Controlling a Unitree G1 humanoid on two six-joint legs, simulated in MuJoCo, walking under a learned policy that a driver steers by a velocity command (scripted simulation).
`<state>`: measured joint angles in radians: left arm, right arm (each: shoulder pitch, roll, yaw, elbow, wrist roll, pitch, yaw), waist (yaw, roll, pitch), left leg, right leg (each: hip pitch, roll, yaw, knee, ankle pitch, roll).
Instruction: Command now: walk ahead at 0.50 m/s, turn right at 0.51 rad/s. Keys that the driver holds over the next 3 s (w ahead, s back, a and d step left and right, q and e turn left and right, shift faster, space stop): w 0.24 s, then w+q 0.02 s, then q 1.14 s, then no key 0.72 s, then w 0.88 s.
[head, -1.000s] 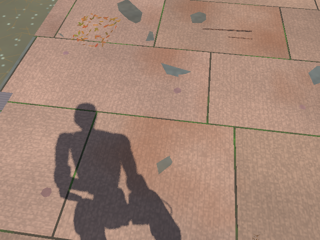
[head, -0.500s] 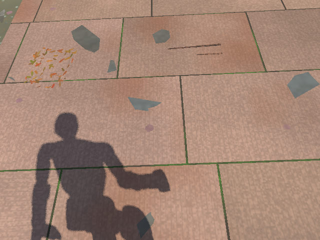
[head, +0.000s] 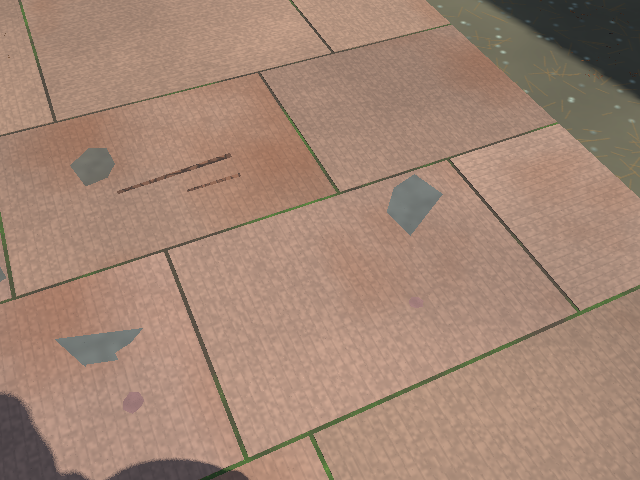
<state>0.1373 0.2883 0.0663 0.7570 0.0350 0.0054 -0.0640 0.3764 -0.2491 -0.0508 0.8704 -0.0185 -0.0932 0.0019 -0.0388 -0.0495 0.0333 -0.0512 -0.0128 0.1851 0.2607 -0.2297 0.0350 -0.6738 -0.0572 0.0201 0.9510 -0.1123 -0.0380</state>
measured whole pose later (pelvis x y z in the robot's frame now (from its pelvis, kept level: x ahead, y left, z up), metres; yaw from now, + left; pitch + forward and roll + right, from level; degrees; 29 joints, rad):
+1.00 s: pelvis +0.32 -0.05 -0.01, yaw +16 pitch +1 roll -1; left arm 0.15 0.25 0.04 0.78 0.02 0.05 0.03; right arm 0.23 -0.28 -0.08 0.77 -0.02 0.04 0.00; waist -0.03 -0.01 0.06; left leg -0.36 -0.12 -0.08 0.43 -0.09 0.10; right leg -0.47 -0.01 0.07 0.90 -0.41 0.04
